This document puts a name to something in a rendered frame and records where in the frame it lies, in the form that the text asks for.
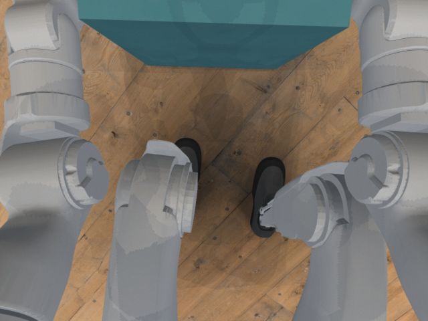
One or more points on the right robot shin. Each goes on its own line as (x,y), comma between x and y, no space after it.
(280,213)

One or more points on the right robot forearm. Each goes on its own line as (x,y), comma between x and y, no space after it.
(393,43)

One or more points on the robot right upper arm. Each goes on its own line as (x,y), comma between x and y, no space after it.
(388,172)

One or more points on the carton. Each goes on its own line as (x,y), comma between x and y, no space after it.
(256,34)

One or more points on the left robot foot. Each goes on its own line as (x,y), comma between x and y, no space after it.
(192,149)

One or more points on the left robot forearm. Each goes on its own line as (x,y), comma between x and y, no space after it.
(45,65)

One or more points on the robot left upper arm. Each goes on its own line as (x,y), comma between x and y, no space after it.
(48,188)

